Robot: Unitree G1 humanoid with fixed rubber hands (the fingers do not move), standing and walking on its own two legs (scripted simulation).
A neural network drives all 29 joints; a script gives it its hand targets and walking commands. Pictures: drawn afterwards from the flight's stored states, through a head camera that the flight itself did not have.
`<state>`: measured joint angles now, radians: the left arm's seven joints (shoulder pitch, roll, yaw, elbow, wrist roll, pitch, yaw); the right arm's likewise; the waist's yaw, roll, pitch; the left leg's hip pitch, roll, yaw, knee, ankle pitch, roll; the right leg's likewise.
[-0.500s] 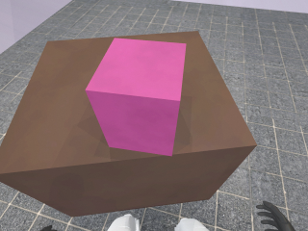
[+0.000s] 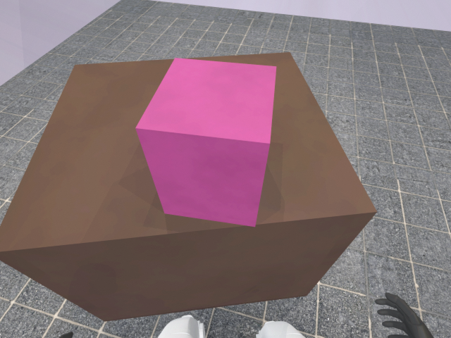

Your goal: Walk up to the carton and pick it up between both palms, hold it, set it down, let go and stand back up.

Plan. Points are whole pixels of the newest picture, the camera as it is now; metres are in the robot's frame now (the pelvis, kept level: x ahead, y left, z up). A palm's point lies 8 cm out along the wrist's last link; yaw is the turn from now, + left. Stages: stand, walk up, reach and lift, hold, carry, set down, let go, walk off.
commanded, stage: walk up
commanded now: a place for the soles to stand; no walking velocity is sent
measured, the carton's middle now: (216, 145) +0.46 +0.03 +0.07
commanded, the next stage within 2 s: reach and lift in 0.82 s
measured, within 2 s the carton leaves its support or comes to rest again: neither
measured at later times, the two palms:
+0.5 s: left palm out of the picture +0.06 +0.33 -0.09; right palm out of the picture +0.10 -0.30 -0.08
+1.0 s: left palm out of the picture +0.12 +0.31 -0.09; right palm out of the picture +0.11 -0.30 -0.09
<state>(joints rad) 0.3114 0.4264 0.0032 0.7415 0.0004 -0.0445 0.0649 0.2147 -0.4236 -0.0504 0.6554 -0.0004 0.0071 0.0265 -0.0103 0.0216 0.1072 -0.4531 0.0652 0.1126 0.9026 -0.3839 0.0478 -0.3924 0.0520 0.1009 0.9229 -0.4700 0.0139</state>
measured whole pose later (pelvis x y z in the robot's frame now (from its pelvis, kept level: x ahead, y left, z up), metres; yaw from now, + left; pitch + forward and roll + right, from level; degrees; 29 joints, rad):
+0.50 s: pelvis -0.02 +0.01 -0.01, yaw -1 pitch -5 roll -1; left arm 0.32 0.43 0.00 0.74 0.00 -0.06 0.06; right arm 0.20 -0.44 -0.06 0.66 0.00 0.01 0.03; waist -0.01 0.03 0.12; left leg -0.44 0.06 0.07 0.96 -0.44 0.03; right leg -0.39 0.05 0.11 0.95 -0.49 0.01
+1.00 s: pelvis -0.02 +0.01 -0.01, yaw -1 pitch -4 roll +0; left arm 0.14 0.40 0.00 0.67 0.00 0.27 0.05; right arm 0.08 -0.36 -0.14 0.95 -0.06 -0.27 0.03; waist -0.01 0.03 0.13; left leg -0.45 0.06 0.07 0.95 -0.44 0.01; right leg -0.41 0.05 0.11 0.94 -0.47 0.02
